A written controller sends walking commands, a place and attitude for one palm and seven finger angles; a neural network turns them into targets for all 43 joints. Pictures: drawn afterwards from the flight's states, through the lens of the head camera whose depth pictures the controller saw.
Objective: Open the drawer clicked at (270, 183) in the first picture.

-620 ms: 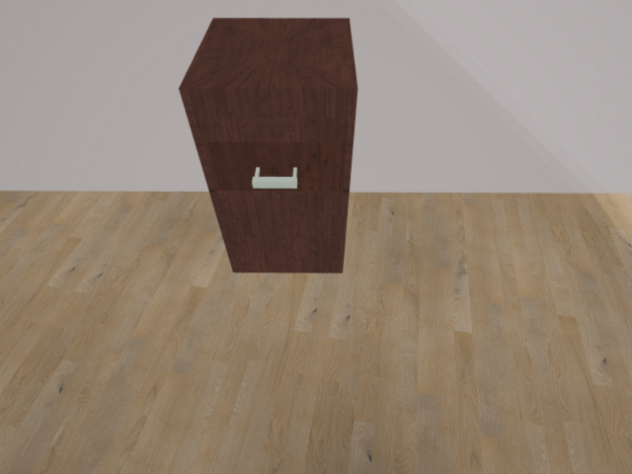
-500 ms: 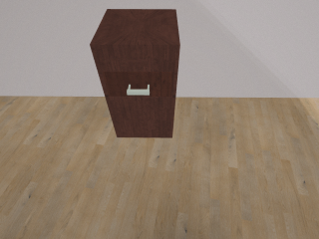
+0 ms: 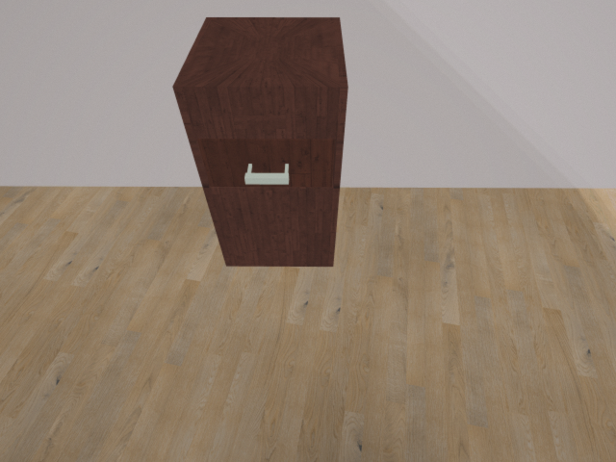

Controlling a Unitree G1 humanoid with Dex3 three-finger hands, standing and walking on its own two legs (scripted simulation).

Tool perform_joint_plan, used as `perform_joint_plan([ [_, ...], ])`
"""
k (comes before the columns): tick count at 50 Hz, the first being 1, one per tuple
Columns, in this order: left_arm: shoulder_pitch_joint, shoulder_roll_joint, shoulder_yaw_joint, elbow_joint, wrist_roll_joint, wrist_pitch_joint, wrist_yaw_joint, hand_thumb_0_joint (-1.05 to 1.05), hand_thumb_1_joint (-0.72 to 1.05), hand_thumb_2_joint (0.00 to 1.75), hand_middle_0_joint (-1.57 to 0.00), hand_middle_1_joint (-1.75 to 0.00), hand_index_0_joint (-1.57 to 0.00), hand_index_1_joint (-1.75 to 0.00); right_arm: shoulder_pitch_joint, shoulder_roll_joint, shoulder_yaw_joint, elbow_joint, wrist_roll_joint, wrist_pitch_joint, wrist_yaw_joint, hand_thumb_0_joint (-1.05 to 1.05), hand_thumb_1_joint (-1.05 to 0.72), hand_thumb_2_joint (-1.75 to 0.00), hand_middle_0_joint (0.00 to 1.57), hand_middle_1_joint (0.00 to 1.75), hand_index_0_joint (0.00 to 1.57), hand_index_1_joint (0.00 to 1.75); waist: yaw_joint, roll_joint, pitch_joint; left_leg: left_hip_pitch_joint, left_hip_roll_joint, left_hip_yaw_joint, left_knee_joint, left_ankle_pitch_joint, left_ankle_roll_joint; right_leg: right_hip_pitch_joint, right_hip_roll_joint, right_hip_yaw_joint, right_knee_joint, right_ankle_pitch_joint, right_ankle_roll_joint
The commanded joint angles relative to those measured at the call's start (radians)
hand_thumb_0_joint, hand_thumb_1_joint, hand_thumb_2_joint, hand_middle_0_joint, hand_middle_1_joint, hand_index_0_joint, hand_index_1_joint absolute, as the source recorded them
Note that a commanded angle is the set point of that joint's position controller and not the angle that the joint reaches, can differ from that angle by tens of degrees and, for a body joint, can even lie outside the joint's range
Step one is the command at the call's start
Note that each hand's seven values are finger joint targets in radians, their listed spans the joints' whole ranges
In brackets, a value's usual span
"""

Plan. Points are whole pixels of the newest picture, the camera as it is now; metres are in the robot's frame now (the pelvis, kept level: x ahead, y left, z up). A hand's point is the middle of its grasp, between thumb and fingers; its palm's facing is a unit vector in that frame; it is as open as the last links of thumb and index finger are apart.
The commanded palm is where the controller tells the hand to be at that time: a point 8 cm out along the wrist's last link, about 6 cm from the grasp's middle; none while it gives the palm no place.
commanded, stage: look at it before walking up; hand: left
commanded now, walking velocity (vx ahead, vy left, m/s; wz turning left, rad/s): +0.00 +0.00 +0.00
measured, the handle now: (267, 173) +0.90 +0.16 -0.25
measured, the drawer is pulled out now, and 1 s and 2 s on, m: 0.00 0.00 0.00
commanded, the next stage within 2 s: take the last steps up to it in 0.22 s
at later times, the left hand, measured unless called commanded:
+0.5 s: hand out of the picture +0.04 +0.20 -0.17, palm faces +0.02 -0.97 -0.24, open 7.4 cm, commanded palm none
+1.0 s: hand out of the picture +0.01 +0.11 -0.17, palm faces +0.11 -0.99 -0.13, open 7.4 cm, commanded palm none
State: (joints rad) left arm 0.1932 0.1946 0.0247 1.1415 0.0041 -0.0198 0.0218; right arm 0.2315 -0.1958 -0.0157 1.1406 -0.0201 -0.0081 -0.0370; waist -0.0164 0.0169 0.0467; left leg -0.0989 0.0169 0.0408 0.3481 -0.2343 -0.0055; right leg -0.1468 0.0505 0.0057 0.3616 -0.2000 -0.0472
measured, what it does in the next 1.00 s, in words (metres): walks ahead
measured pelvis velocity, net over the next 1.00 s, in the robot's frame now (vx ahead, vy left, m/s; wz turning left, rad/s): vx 0.15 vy -0.02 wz -0.02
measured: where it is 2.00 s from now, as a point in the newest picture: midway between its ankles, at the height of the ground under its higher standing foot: (341, 419)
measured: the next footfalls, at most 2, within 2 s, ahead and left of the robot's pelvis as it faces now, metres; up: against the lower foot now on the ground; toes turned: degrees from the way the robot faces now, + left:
left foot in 1.06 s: +0.33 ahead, +0.10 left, +0.00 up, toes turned +4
right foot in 1.36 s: +0.37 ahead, -0.18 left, +0.00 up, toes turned -4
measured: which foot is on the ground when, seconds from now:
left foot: down 0.00-0.70, up 0.72-1.00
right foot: down 0.00-1.00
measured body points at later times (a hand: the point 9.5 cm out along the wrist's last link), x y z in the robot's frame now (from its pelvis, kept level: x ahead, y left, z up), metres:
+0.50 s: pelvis +0.01 +0.00 +0.00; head +0.02 -0.01 +0.45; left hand +0.04 +0.25 -0.15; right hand +0.01 -0.25 -0.16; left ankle -0.03 +0.12 -0.75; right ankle +0.00 -0.09 -0.75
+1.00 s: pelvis +0.15 -0.02 -0.01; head +0.19 -0.01 +0.43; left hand +0.01 +0.16 -0.16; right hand +0.23 -0.26 -0.16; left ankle +0.25 +0.10 -0.71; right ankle +0.00 -0.09 -0.75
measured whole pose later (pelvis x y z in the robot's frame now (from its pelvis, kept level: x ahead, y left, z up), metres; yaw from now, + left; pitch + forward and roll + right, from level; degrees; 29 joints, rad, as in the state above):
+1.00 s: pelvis +0.15 -0.02 -0.01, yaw -1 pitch +0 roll +2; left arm 0.51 0.08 0.04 1.20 0.02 -0.06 0.02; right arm 0.12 -0.16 -0.07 1.04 -0.02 -0.01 0.00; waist 0.03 -0.05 0.11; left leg -0.53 0.05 0.11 0.76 -0.27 0.02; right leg 0.09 0.06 0.02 0.33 -0.41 -0.09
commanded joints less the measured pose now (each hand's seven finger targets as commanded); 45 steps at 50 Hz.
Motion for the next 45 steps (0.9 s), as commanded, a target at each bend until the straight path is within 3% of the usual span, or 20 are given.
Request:
perform_joint_plan([
  [1, 0.015, 0.158, 0.024, -0.037, 0.004, -0.018, 0.011, 0.00, 0.90, 0.90, -0.20, -0.30, -0.20, -0.30, 0.049, -0.138, -0.026, -0.024, 0.003, -0.014, -0.006, 0.00, -0.90, -0.90, 0.20, 0.30, 0.20, 0.30, 0.001, -0.015, -0.023, 0.012, 0.098, -0.079, -0.045, 0.161, 0.034, -0.007, -0.144, 0.109, -0.064, 0.206, -0.007],
  [6, 0.005, 0.171, 0.028, -0.040, 0.003, -0.019, 0.010, 0.00, 0.90, 0.90, -0.20, -0.30, -0.20, -0.30, 0.037, -0.150, -0.027, -0.027, 0.003, -0.016, -0.007, 0.00, -0.90, -0.90, 0.20, 0.30, 0.20, 0.30, 0.002, -0.009, -0.027, 0.016, 0.099, -0.078, -0.046, 0.188, 0.032, 0.004, -0.147, 0.108, -0.057, 0.247, -0.007],
  [13, -0.013, 0.187, 0.026, -0.044, 0.004, -0.017, 0.007, 0.00, 0.90, 0.90, -0.20, -0.30, -0.20, -0.30, 0.019, -0.168, -0.026, -0.029, 0.002, -0.013, -0.004, 0.00, -0.90, -0.90, 0.20, 0.30, 0.20, 0.30, 0.002, -0.008, 0.002, 0.005, 0.100, -0.083, -0.061, 0.141, 0.032, -0.017, -0.144, 0.115, -0.078, 0.174, -0.007],
  [17, -0.023, 0.196, 0.028, -0.048, 0.003, -0.018, 0.006, 0.00, 0.90, 0.90, -0.20, -0.30, -0.20, -0.30, 0.010, -0.181, -0.027, -0.031, 0.002, -0.015, -0.003, 0.00, -0.90, -0.90, 0.20, 0.30, 0.20, 0.30, 0.002, -0.001, -0.024, 0.016, 0.101, -0.086, -0.059, 0.161, 0.032, -0.001, -0.146, 0.115, -0.074, 0.196, -0.007],
  [19, 0.026, 0.106, 0.010, -0.025, 0.002, -0.006, 0.010, 0.00, 0.90, 0.90, -0.20, -0.30, -0.20, -0.30, 0.057, -0.087, -0.007, -0.011, -0.003, -0.006, 0.001, 0.00, -0.90, -0.90, 0.20, 0.30, 0.20, 0.30, -0.001, -0.024, -0.043, 0.024, 0.095, -0.071, -0.045, 0.078, 0.023, -0.006, -0.137, 0.104, -0.066, 0.074, 0.003],
  [22, 0.041, 0.113, 0.016, -0.024, 0.010, 0.012, -0.002, 0.00, 0.90, 0.90, -0.20, -0.30, -0.20, -0.30, 0.082, -0.093, -0.016, -0.002, -0.014, 0.007, 0.010, 0.00, -0.90, -0.90, 0.20, 0.30, 0.20, 0.30, 0.002, -0.004, 0.056, -0.043, 0.091, -0.080, -0.055, -0.226, 0.037, -0.108, -0.117, 0.116, -0.060, -0.274, -0.009],
  [25, 0.047, 0.112, 0.024, -0.038, 0.017, 0.012, -0.014, 0.00, 0.90, 0.90, -0.20, -0.30, -0.20, -0.30, 0.096, -0.099, -0.025, -0.010, -0.017, 0.007, 0.013, 0.00, -0.90, -0.90, 0.20, 0.30, 0.20, 0.30, 0.001, 0.011, 0.130, -0.087, 0.120, -0.130, -0.073, -0.335, 0.064, -0.186, -0.095, 0.105, -0.010, -0.330, -0.020],
  [27, 0.055, 0.094, 0.026, -0.046, 0.016, 0.004, -0.020, 0.00, 0.90, 0.90, -0.20, -0.30, -0.20, -0.30, 0.118, -0.104, -0.030, -0.011, -0.016, -0.002, 0.011, 0.00, -0.90, -0.90, 0.20, 0.30, 0.20, 0.30, -0.005, 0.045, 0.131, -0.067, 0.153, -0.176, -0.079, -0.317, 0.089, -0.213, -0.081, 0.084, 0.062, -0.259, -0.026],
  [30, 0.065, 0.065, 0.027, -0.058, 0.016, -0.012, -0.024, 0.00, 0.90, 0.90, -0.20, -0.30, -0.20, -0.30, 0.187, -0.113, -0.041, 0.001, -0.014, -0.018, 0.004, 0.00, -0.90, -0.90, 0.20, 0.30, 0.20, 0.30, -0.013, 0.100, 0.095, 0.012, 0.232, -0.265, -0.070, -0.147, 0.141, -0.247, -0.054, 0.004, 0.213, -0.114, -0.019],
  [32, 0.088, 0.045, 0.031, -0.060, 0.014, -0.021, -0.024, 0.00, 0.90, 0.90, -0.20, -0.30, -0.20, -0.30, 0.207, -0.101, -0.044, 0.005, -0.012, -0.024, -0.002, 0.00, -0.90, -0.90, 0.20, 0.30, 0.20, 0.30, -0.002, 0.119, 0.075, 0.031, 0.222, -0.217, 0.014, 0.106, 0.141, -0.203, -0.056, -0.025, 0.191, -0.053, -0.018],
  [33, 0.134, 0.050, 0.038, -0.048, 0.013, -0.025, -0.021, 0.00, 0.90, 0.90, -0.20, -0.30, -0.20, -0.30, 0.197, -0.086, -0.041, 0.001, -0.008, -0.028, -0.004, 0.00, -0.90, -0.90, 0.20, 0.30, 0.20, 0.30, 0.020, 0.081, 0.046, -0.028, 0.177, -0.147, 0.107, 0.198, 0.116, -0.089, -0.072, 0.006, 0.148, 0.032, -0.033],
  [34, 0.235, 0.079, 0.051, -0.019, 0.016, -0.031, -0.014, 0.00, 0.90, 0.90, -0.20, -0.30, -0.20, -0.30, 0.154, -0.054, -0.038, -0.025, 0.003, -0.033, -0.007, 0.00, -0.90, -0.90, 0.20, 0.30, 0.20, 0.30, 0.063, -0.067, 0.017, -0.192, 0.081, -0.023, 0.290, 0.205, 0.068, 0.109, -0.140, 0.122, 0.084, 0.208, -0.065],
  [35, 0.397, 0.148, 0.075, 0.025, 0.015, -0.036, 0.001, 0.00, 0.90, 0.90, -0.20, -0.30, -0.20, -0.30, 0.094, -0.004, -0.029, -0.064, 0.010, -0.038, -0.004, 0.00, -0.90, -0.90, 0.20, 0.30, 0.20, 0.30, 0.120, -0.298, -0.011, -0.452, -0.021, 0.081, 0.549, -0.103, 0.024, 0.344, -0.312, 0.358, -0.018, 0.474, -0.121],
  [36, 0.471, 0.129, 0.066, 0.054, 0.013, -0.034, 0.013, 0.00, 0.90, 0.90, -0.20, -0.30, -0.20, -0.30, 0.019, -0.039, -0.046, -0.085, 0.008, -0.031, -0.007, 0.00, -0.90, -0.90, 0.20, 0.30, 0.20, 0.30, 0.138, -0.302, 0.039, -0.571, -0.019, 0.006, 0.752, -0.357, 0.020, 0.362, -0.377, 0.426, -0.013, 0.692, -0.149],
  [37, 0.457, 0.089, 0.058, 0.057, 0.016, -0.033, 0.023, 0.00, 0.90, 0.90, -0.20, -0.30, -0.20, -0.30, 0.006, -0.046, -0.055, -0.088, 0.004, -0.031, -0.005, 0.00, -0.90, -0.90, 0.20, 0.30, 0.20, 0.30, 0.122, -0.251, 0.053, -0.631, 0.011, -0.040, 0.829, -0.318, 0.019, 0.378, -0.355, 0.378, 0.014, 0.748, -0.168],
  [39, 0.421, 0.053, 0.053, 0.033, 0.017, -0.038, 0.035, 0.00, 0.90, 0.90, -0.20, -0.30, -0.20, -0.30, -0.053, -0.009, -0.056, -0.106, 0.003, -0.032, 0.009, 0.00, -0.90, -0.90, 0.20, 0.30, 0.20, 0.30, 0.103, -0.086, 0.079, -0.671, 0.050, -0.021, 0.824, -0.279, 0.016, 0.345, -0.357, 0.323, 0.007, 0.672, -0.207],
  [40, 0.396, 0.047, 0.050, 0.021, 0.019, -0.046, 0.034, 0.00, 0.90, 0.90, -0.20, -0.30, -0.20, -0.30, -0.074, 0.019, -0.053, -0.118, 0.002, -0.025, 0.017, 0.00, -0.90, -0.90, 0.20, 0.30, 0.20, 0.30, 0.083, -0.065, 0.082, -0.656, 0.060, -0.011, 0.778, -0.257, 0.009, 0.292, -0.331, 0.277, -0.026, 0.606, -0.198],
  [43, 0.355, 0.031, 0.038, 0.007, 0.021, -0.059, 0.023, 0.00, 0.90, 0.90, -0.20, -0.30, -0.20, -0.30, -0.118, 0.053, -0.043, -0.148, 0.005, -0.016, 0.042, 0.00, -0.90, -0.90, 0.20, 0.30, 0.20, 0.30, 0.048, -0.096, 0.112, -0.525, 0.052, 0.047, 0.606, -0.098, -0.003, 0.106, -0.267, 0.197, -0.124, 0.445, -0.167],
  [45, 0.355, 0.029, 0.036, 0.015, 0.019, -0.063, 0.018, 0.00, 0.90, 0.90, -0.20, -0.30, -0.20, -0.30, -0.135, 0.050, -0.044, -0.162, 0.008, -0.021, 0.050, 0.00, -0.90, -0.90, 0.20, 0.30, 0.20, 0.30, 0.042, -0.124, 0.101, -0.467, 0.038, 0.064, 0.506, -0.019, 0.004, 0.096, -0.242, 0.171, -0.132, 0.440, -0.147],
])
